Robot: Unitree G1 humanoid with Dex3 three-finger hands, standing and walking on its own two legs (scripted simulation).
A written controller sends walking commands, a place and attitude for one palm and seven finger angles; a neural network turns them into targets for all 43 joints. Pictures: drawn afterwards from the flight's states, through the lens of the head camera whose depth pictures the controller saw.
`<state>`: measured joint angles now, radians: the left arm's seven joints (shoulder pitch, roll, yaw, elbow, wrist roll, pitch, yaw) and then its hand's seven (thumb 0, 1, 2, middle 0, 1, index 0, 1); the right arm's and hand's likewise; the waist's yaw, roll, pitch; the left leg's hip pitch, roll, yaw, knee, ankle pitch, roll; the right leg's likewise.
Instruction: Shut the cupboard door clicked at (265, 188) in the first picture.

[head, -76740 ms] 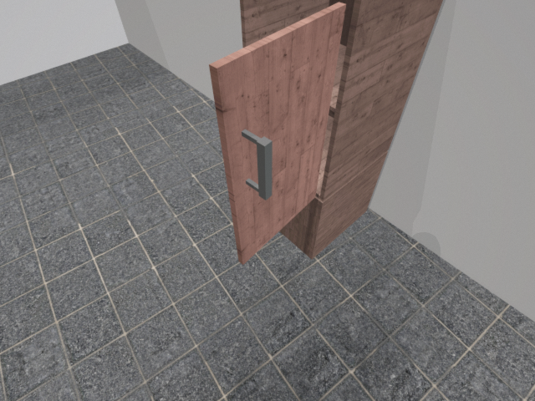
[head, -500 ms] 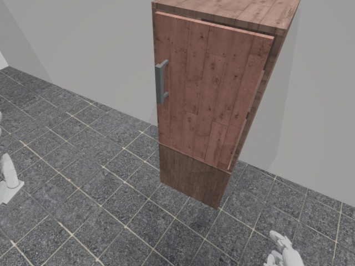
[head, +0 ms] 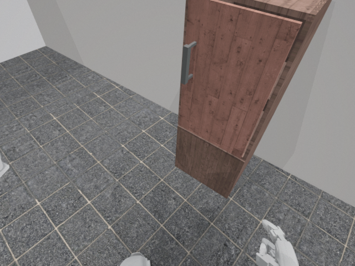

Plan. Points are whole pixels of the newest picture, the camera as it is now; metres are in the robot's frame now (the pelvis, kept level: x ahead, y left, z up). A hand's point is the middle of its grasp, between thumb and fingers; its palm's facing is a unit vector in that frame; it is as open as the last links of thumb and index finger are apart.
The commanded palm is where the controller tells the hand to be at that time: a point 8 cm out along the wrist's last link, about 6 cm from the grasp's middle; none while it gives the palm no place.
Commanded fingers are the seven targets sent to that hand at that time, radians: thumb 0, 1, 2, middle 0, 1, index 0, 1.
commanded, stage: step back with the hand held close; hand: left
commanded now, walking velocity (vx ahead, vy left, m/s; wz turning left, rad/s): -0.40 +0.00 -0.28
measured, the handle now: (188, 63) +0.78 -0.01 +0.06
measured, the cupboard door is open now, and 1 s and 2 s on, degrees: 0 0 0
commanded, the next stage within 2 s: stop stepping back and stand still in 0.06 s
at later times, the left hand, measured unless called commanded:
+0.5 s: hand out of the picture +0.14 +0.26 +0.21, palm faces +0.21 -0.88 -0.43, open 7.4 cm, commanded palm +0.09 +0.31 +0.21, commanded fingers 0.00 0.90 0.90 -0.20 -0.30 -0.20 -0.30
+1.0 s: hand out of the picture +0.15 +0.25 +0.19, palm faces +0.18 -0.85 -0.50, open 7.4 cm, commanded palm none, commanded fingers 0.00 0.90 0.90 -0.20 -0.30 -0.20 -0.30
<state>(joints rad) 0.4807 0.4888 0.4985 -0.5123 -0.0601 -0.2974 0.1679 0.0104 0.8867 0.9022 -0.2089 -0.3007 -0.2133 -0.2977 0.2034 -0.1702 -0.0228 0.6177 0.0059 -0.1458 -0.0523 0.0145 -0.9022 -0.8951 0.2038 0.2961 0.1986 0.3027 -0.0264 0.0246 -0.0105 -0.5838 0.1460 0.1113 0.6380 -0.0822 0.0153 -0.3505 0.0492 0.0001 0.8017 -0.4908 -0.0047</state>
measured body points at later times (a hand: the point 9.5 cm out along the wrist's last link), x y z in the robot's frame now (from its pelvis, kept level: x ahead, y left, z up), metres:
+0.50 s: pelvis -0.11 +0.04 +0.04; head -0.11 +0.08 +0.49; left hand +0.12 +0.30 +0.24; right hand -0.01 -0.21 -0.03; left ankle +0.02 +0.12 -0.70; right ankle -0.20 -0.03 -0.68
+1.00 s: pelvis -0.12 +0.06 +0.02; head -0.14 +0.05 +0.47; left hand +0.13 +0.30 +0.22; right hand -0.04 -0.19 -0.08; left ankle -0.04 +0.17 -0.71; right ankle -0.18 -0.02 -0.71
